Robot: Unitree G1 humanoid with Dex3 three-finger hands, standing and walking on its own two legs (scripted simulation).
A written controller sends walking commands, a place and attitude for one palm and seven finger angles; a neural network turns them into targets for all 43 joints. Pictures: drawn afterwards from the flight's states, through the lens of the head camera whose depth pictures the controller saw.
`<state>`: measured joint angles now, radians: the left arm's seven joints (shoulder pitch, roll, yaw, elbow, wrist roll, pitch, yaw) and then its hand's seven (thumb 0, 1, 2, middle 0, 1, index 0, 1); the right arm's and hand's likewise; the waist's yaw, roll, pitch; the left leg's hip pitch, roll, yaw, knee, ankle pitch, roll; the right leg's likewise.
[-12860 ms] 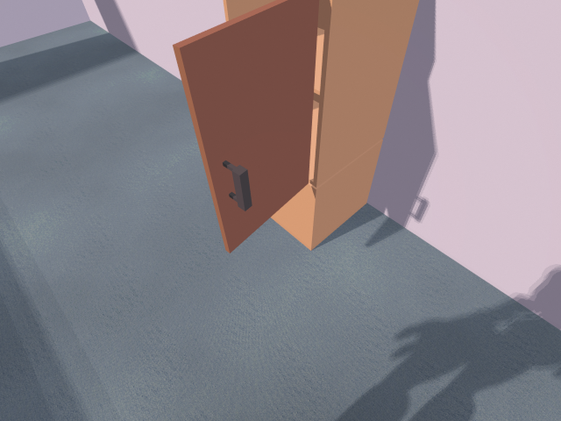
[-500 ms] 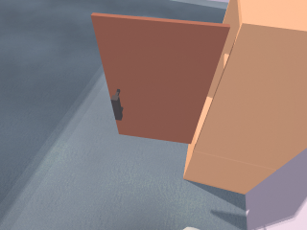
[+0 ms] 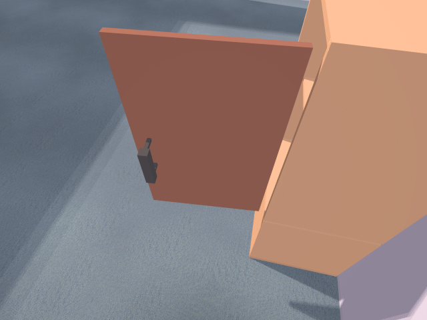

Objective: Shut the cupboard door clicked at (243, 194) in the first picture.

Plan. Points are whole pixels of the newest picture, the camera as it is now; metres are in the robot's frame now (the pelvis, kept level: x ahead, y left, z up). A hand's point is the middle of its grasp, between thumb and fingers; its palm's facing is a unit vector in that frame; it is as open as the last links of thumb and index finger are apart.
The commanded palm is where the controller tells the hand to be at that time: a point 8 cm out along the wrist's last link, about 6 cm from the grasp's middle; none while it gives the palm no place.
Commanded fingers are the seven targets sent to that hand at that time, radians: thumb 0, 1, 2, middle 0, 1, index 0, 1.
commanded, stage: come to a stop and stand still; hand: left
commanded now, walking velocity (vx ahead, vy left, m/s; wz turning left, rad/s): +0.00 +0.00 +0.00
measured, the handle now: (150, 160) +0.50 +0.20 -0.07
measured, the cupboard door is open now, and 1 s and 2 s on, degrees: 96 96 96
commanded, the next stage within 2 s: look again from close up in 1.14 s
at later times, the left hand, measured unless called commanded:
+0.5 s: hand out of the picture +0.04 +0.20 -0.16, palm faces +0.03 -0.97 -0.24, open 7.4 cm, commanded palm none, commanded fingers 0.00 0.90 0.90 -0.20 -0.30 -0.20 -0.30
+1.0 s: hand out of the picture +0.03 +0.26 -0.15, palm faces -0.02 -0.96 -0.28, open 7.4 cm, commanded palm none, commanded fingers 0.00 0.90 0.90 -0.20 -0.30 -0.20 -0.30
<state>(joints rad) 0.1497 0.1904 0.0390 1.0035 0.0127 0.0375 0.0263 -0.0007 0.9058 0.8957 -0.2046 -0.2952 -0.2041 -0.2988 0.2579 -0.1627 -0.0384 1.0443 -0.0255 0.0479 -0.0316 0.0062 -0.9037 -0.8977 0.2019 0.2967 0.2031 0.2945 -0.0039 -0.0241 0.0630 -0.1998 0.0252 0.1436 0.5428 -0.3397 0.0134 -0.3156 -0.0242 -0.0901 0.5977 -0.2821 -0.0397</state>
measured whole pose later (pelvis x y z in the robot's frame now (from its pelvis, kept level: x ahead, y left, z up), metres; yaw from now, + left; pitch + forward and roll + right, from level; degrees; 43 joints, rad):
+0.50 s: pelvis +0.00 +0.01 +0.00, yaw +1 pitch -1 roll +0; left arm 0.28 0.19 0.01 1.00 0.02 -0.01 0.03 0.00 0.90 0.90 -0.21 -0.30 -0.21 -0.30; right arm 0.27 -0.20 -0.04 0.99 -0.03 0.00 -0.01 0.01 -0.90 -0.90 0.20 0.30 0.20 0.29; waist -0.01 0.01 0.00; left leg -0.18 0.02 0.12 0.54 -0.34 0.03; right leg -0.26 -0.02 -0.11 0.55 -0.26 -0.03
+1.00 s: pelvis -0.02 +0.04 +0.01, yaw +0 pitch -2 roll +0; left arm 0.21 0.27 -0.01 1.03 0.02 0.00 0.02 0.00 0.91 0.90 -0.20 -0.30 -0.20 -0.30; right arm 0.19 -0.28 0.00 1.06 -0.02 0.00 0.01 0.01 -0.90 -0.90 0.20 0.30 0.20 0.29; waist 0.00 0.00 0.04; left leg -0.14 -0.03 0.14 0.43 -0.26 0.07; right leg -0.23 -0.06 -0.08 0.44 -0.17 0.02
